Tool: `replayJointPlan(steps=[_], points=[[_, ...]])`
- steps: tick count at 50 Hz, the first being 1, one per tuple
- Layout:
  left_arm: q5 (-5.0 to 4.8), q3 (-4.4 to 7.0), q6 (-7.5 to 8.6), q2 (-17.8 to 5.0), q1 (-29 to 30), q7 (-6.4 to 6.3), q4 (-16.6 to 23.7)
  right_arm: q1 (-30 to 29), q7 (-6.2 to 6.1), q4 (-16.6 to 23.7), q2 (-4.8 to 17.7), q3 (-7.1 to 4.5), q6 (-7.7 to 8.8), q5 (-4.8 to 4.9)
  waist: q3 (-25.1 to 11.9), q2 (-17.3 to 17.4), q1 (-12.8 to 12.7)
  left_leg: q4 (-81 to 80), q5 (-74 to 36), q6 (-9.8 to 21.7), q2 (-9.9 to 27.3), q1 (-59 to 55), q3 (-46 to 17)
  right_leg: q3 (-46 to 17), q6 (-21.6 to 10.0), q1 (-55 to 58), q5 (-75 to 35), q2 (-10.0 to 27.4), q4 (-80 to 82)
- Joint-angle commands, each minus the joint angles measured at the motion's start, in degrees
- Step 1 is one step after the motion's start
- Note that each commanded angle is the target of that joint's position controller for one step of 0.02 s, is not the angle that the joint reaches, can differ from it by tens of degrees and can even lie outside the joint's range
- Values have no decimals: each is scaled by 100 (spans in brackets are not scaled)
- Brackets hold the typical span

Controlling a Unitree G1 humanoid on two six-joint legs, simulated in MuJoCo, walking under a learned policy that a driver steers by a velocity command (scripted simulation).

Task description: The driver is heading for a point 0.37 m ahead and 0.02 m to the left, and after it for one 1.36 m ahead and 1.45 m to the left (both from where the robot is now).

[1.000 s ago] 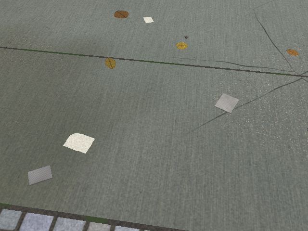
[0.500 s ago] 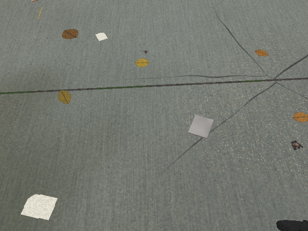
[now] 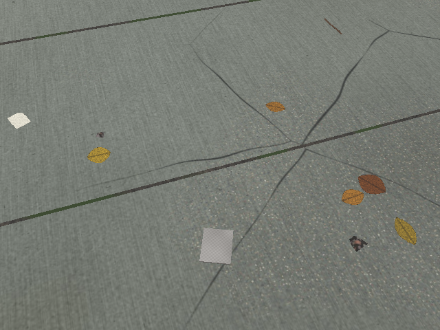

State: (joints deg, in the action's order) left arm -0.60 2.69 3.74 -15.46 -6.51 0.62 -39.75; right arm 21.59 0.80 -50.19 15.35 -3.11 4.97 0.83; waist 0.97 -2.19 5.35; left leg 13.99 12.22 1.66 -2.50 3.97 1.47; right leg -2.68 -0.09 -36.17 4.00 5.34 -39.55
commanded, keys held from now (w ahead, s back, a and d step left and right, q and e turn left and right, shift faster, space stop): w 0.22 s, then w+q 0.78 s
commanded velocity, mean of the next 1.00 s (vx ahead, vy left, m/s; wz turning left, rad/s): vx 0.50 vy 0.00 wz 0.30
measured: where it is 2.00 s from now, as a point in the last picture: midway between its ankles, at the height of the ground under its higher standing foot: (103, 183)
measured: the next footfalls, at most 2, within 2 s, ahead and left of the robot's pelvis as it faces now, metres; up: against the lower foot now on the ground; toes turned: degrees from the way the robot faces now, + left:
right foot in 0.14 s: +0.25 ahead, -0.15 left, +0.00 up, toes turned -1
left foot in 0.70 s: +0.53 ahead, +0.11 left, +0.00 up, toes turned +15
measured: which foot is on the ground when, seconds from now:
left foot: down 0.00-0.16, up 0.18-0.68, down 0.70-1.00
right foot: up 0.00-0.12, down 0.14-0.72, up 0.74-1.00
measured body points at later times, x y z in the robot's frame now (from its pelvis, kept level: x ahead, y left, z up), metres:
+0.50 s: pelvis +0.27 -0.06 +0.00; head +0.28 -0.06 +0.45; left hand +0.28 +0.23 -0.12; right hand +0.44 -0.31 -0.11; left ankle +0.42 +0.13 -0.68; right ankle +0.21 -0.15 -0.75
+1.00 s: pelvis +0.54 +0.04 +0.00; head +0.57 +0.06 +0.45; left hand +0.62 +0.35 -0.09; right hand +0.72 -0.20 -0.11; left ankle +0.49 +0.10 -0.75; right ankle +0.75 -0.09 -0.69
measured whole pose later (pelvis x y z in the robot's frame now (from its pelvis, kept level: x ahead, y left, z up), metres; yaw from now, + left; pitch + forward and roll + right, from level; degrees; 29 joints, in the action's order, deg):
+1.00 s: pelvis +0.54 +0.04 +0.00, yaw +23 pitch +2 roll +0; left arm 0.8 2.9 5.5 -17.1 -5.0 -0.1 -40.5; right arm 18.0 0.1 -41.0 16.1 -3.9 2.5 0.9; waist 2.0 -1.4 2.8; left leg 19.9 11.3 4.8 -6.6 10.3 -5.6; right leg -5.4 3.7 -38.2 5.9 5.8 -44.9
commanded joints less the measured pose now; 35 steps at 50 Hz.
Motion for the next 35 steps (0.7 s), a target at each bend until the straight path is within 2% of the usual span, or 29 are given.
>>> replayJointPlan(steps=[1,3,5,6,7,8,9,10,11,12,13,14,15,16,18,21,24,28,30,32,33,34,35], points=[[-46,33,105,-264,604,63,526,-36,-25,266,1019,-214,28,59,94,689,-48,-464,-1345,924,1445,167,-783,208,-15,379,-474,-182,553],[-62,52,124,-339,783,112,626,49,-35,187,1064,-224,-27,79,168,734,-78,-312,-1417,851,1618,-120,-850,198,-141,394,-221,-226,788],[-52,110,146,-482,600,139,614,-5,-61,148,1164,-251,-92,88,79,783,-296,27,-1966,732,1710,-319,-834,276,-304,823,69,-328,1034],[-20,188,150,-610,156,124,489,-100,-78,158,1181,-247,-117,101,-166,743,-587,560,-2763,617,1571,-277,-647,413,-425,1525,48,-468,1245],[12,327,139,-869,-644,80,242,-79,-91,174,1049,-192,-127,71,-690,610,-940,1550,-3183,461,1284,38,-391,419,-595,2717,-3,-483,1268],[81,452,111,-1320,-1714,12,71,-109,-106,356,738,-52,-103,-90,-1559,-99,-1332,3378,-1733,212,938,1180,-91,-842,-1005,4394,-205,644,1099],[90,498,71,-1679,-1877,37,-15,519,-87,450,174,113,21,-61,-2080,-1569,-961,5136,1875,-77,3,3270,-150,-3418,-1840,5788,1024,1728,1814],[11,367,69,-1158,-1861,54,4,226,-49,385,778,-22,111,54,-1810,-973,-1161,5823,2103,-33,292,3946,-745,-3728,-1762,5575,1811,1636,2144],[-11,284,86,-955,-1487,54,35,-241,-17,535,980,-85,161,141,-1053,-694,-1092,5870,1572,35,555,4249,-652,-2911,-1549,4924,1584,1443,2229],[27,237,92,-824,-1126,60,77,-457,-31,536,916,-77,155,114,-694,-274,-935,5653,1064,25,789,4036,-556,-2241,-1413,4208,1025,1220,2349],[78,202,108,-681,-844,78,90,-555,-41,540,861,-96,116,45,-421,-172,-778,5366,733,-13,935,3828,-553,-1812,-1351,3619,608,1052,2542],[130,172,146,-573,-690,85,84,-437,-36,504,779,-103,38,37,-334,-239,-599,5244,499,-35,1060,3492,-617,-1482,-1309,3198,337,938,2751],[129,187,197,-568,-633,92,36,-341,-37,469,663,-88,-40,64,-300,-335,-513,5142,397,-78,1081,3270,-647,-1246,-1336,2925,121,918,2917],[114,198,255,-571,-620,92,-29,-314,-49,455,568,-76,-112,70,-236,-291,-459,5044,295,-124,1075,3228,-679,-957,-1340,2772,-122,892,3039],[146,239,314,-654,-686,53,-169,-539,-76,535,525,-89,-187,61,-70,-156,-461,4730,-159,-196,1030,3475,-805,-510,-1298,2705,-417,857,3206],[153,259,315,-721,-795,-13,-324,-861,-41,646,469,-97,-177,34,24,-50,-539,3900,-1135,-222,916,3681,-884,98,-1141,2900,-809,766,3271],[123,264,296,-801,-869,-66,-430,-1393,50,817,364,-48,-144,20,184,-20,-741,2970,-1868,-164,825,3476,-535,613,-963,2970,-846,665,3363],[57,302,166,-912,-1306,-108,-693,-2086,181,1196,256,19,-139,28,423,72,-1029,2299,-1697,-5,761,3801,-268,878,-898,3808,-1158,913,3155],[16,323,59,-966,-1390,-127,-767,-2282,262,1393,281,13,-140,33,441,27,-1035,2138,-1194,112,673,3909,-69,974,-836,4252,-1745,1045,2843],[-1,357,-36,-1107,-1281,-180,-738,-2164,324,1510,396,-49,-153,38,213,-170,-845,2080,-606,300,392,3416,270,1160,-702,4440,-3456,1068,2238],[-6,381,-83,-1196,-1237,-221,-711,-1896,330,1502,512,-115,-174,33,-33,-321,-664,2130,-300,414,176,2950,453,1241,-633,4480,-4485,1054,1727],[3,391,-135,-1253,-1185,-259,-688,-1294,314,1393,718,-235,-191,43,-393,-366,-316,2060,-181,566,-55,2145,555,1334,-544,4349,-5094,975,864],[-16,369,-146,-1240,-1093,-295,-639,-372,238,1188,1043,-418,-205,54,-862,-211,198,1630,-590,810,-161,673,379,1459,-341,3644,-4636,761,-392]])
Keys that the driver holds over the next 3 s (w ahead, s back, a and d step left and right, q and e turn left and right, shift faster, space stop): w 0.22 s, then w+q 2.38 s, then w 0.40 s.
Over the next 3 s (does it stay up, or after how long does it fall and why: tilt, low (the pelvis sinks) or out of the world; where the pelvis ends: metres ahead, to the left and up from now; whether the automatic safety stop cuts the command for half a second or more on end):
stays up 1.12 0.83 0.00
